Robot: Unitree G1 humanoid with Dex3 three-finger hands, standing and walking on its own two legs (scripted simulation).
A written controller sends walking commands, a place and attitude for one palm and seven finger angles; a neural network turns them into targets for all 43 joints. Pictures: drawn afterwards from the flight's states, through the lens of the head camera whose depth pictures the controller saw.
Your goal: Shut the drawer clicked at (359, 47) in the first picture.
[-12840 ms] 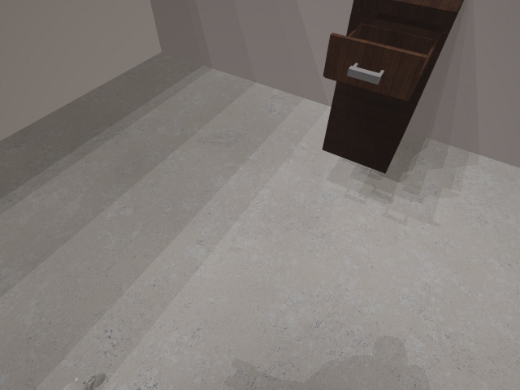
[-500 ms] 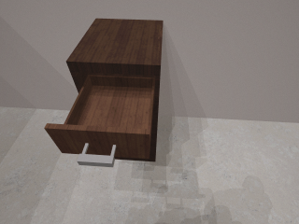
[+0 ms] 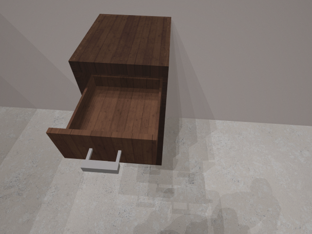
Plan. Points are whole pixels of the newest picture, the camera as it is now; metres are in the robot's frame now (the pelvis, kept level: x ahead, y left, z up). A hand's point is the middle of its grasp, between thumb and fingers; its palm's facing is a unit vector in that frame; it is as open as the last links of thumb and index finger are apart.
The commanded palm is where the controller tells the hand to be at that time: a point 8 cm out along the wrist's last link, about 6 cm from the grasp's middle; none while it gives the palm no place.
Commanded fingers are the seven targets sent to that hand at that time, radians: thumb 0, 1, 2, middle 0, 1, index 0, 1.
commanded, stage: look again from close up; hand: left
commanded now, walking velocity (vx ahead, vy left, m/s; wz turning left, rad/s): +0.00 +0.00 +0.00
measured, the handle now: (102, 159) +0.34 +0.20 -0.08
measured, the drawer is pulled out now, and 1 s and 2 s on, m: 0.30 0.30 0.30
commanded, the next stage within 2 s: raise the hand and make a fist in 0.40 s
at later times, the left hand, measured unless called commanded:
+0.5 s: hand out of the picture +0.01 +0.16 -0.17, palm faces +0.01 -0.98 -0.19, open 7.4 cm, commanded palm +0.11 +0.21 -0.07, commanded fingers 0.00 0.90 0.90 -0.22 -0.32 -0.22 -0.32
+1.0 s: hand out of the picture +0.12 +0.17 -0.06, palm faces +0.09 -1.00 -0.03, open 5.5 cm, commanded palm +0.12 +0.22 -0.04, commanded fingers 0.00 0.90 0.90 -0.72 -0.86 -0.72 -0.86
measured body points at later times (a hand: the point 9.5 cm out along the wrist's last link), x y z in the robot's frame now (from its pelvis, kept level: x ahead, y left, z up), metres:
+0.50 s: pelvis +0.02 -0.01 +0.00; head +0.03 -0.02 +0.45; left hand +0.01 +0.21 -0.16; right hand +0.03 -0.24 -0.16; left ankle +0.02 +0.11 -0.74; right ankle -0.02 -0.12 -0.74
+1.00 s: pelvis -0.03 -0.03 -0.09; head +0.00 -0.02 +0.36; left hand +0.11 +0.23 -0.05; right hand +0.23 -0.26 -0.11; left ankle +0.02 +0.11 -0.74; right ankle -0.02 -0.12 -0.74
